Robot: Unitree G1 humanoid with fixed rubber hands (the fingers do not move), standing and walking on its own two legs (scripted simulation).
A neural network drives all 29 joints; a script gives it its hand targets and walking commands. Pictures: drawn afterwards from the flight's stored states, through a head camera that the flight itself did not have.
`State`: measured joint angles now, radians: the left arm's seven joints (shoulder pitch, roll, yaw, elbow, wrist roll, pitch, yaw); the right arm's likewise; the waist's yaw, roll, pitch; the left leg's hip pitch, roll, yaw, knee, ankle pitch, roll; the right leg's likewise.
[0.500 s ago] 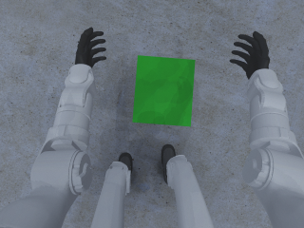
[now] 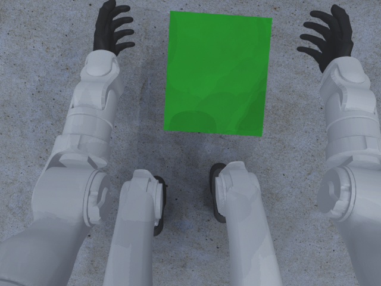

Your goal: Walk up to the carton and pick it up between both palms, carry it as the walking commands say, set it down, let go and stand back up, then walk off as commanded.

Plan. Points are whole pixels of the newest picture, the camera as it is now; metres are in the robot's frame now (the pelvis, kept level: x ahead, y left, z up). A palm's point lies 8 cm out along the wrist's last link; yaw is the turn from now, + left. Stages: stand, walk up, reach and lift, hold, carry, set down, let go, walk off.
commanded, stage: reach and lift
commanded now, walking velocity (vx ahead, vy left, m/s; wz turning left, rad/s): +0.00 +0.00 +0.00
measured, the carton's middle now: (211, 85) +0.49 -0.10 -0.37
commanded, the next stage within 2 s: none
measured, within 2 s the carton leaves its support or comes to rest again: neither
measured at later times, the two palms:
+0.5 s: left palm (132, 72) +0.53 +0.10 -0.27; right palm (290, 76) +0.48 -0.28 -0.28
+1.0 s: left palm (135, 74) +0.53 +0.09 -0.30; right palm (287, 78) +0.48 -0.28 -0.30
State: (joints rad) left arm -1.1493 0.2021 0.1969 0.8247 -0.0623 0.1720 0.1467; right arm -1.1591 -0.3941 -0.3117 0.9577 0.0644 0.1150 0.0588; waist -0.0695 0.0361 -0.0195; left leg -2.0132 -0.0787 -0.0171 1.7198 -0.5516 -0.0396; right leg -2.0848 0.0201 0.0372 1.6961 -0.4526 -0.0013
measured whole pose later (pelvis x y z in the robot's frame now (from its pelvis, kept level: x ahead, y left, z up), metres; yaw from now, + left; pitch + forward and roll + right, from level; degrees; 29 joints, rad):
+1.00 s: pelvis -0.02 +0.00 -0.13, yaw +0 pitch +36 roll +2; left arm -1.38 0.27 0.06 1.02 -0.18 0.09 0.15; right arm -1.39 -0.48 -0.17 1.18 0.21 0.02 0.00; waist -0.08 0.04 0.36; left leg -2.22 -0.10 0.00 2.22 -0.63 -0.05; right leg -2.29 -0.01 0.02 2.17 -0.51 -0.01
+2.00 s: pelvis -0.02 +0.00 -0.14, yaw +1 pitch +35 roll +1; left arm -1.41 0.16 0.28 0.99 -0.01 0.17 0.14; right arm -1.42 -0.39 -0.19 1.10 0.13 0.16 -0.02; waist -0.10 0.07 0.35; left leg -2.24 -0.14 -0.02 2.23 -0.62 -0.06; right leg -2.30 -0.03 0.00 2.19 -0.51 -0.02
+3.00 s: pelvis -0.01 +0.00 -0.08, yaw +0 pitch +44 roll +4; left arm -1.18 0.03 0.40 0.70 0.07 0.29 0.12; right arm -1.22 -0.25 -0.32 0.80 -0.07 0.33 -0.05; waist -0.07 0.07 0.03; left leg -2.16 -0.15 -0.04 1.99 -0.61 -0.08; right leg -2.24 0.07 0.06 1.97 -0.49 0.01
